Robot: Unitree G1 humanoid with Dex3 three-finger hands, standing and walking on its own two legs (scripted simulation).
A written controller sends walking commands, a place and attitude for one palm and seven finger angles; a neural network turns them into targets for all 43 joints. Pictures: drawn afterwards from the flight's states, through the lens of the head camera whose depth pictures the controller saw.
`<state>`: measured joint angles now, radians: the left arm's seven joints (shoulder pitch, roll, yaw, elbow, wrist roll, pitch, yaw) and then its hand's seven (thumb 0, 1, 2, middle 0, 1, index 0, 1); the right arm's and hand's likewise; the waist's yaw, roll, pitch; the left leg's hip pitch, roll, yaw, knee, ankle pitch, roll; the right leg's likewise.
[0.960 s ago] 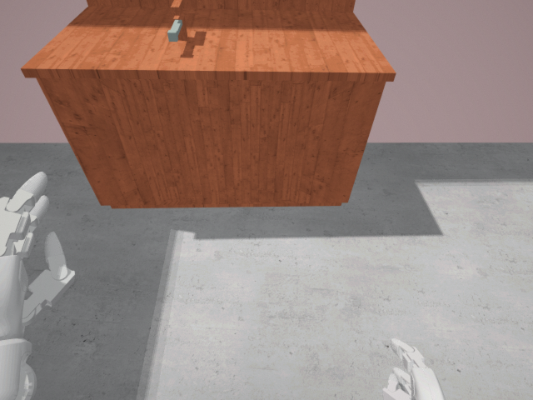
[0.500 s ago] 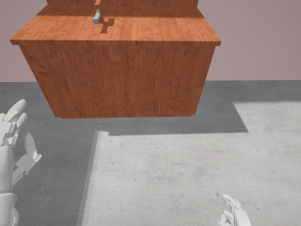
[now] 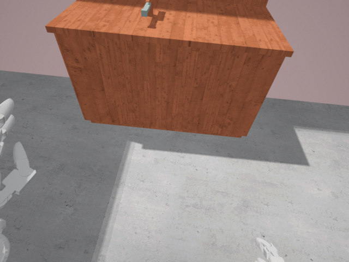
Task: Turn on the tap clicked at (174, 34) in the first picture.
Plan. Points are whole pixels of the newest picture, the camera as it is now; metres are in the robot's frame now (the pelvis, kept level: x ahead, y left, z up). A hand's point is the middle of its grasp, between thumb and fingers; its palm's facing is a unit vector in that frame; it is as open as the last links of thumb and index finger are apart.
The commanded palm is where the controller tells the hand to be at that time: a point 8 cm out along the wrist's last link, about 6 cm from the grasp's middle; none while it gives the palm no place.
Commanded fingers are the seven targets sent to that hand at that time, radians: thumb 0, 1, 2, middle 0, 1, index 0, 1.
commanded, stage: walk to a spot facing it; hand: left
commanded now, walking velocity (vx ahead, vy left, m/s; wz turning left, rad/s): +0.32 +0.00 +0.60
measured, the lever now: (144, 12) +1.19 +0.18 +0.08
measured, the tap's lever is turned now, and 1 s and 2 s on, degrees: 0 0 0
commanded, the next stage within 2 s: turn to face it in 1.52 s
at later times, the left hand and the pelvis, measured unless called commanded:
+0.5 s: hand (20, 178) +0.21 +0.25 +0.18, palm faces +0.63 -0.63 -0.46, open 7.4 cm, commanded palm +0.15 +0.28 +0.19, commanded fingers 0.00 0.90 0.90 -0.20 -0.30 -0.20 -0.30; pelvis +0.09 -0.04 +0.02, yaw +19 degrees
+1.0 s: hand (0, 134) +0.27 +0.31 +0.20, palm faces +0.80 -0.41 -0.44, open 7.4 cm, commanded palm +0.23 +0.31 +0.19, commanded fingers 0.00 0.90 0.90 -0.20 -0.30 -0.20 -0.30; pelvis +0.23 -0.01 +0.00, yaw +30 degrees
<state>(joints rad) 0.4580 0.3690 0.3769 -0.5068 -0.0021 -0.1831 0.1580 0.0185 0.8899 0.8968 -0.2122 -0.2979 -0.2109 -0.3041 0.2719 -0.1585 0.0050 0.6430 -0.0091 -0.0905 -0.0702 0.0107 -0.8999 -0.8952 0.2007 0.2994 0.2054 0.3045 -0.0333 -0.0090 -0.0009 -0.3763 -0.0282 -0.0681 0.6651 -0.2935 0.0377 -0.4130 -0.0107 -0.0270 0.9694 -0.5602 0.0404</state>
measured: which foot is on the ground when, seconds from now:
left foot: down 0.00-0.22, up 0.24-0.62, down 0.64-1.00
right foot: up 0.00-0.20, down 0.22-0.64, up 0.66-0.98, down 1.00-1.00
